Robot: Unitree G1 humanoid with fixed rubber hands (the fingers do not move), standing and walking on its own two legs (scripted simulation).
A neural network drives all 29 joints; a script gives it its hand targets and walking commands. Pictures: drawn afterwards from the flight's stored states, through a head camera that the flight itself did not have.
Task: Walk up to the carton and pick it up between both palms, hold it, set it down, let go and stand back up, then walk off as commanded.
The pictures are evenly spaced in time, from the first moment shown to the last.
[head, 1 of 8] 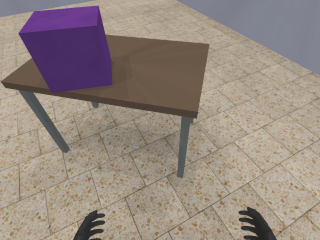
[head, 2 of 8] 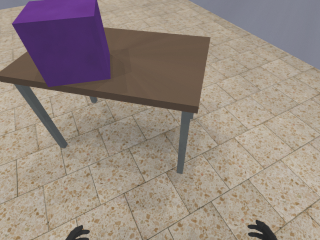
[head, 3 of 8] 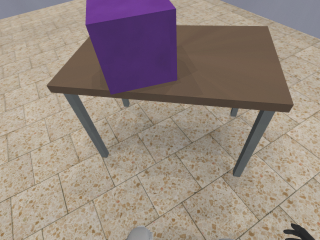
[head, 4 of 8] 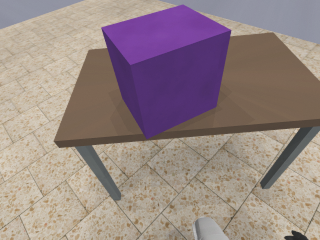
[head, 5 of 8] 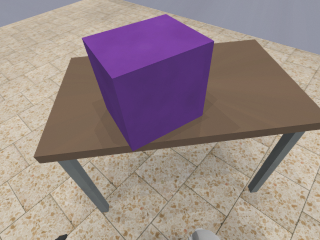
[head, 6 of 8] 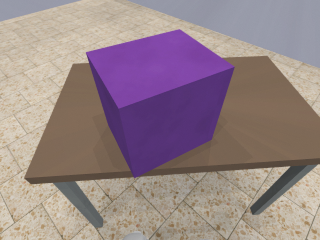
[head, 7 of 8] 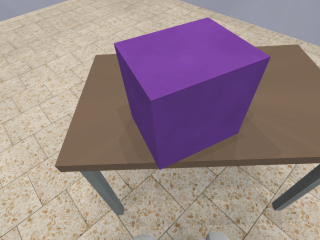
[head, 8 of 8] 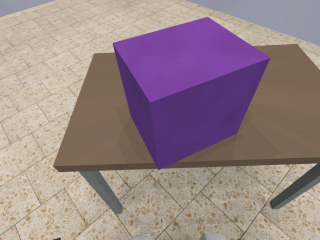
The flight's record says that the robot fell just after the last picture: no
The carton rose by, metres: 0.00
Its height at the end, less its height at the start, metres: +0.00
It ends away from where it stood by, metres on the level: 0.00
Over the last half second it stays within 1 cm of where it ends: yes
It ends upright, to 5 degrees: yes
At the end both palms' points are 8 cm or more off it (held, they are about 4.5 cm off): yes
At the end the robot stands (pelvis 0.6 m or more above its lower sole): yes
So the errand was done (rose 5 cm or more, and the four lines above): no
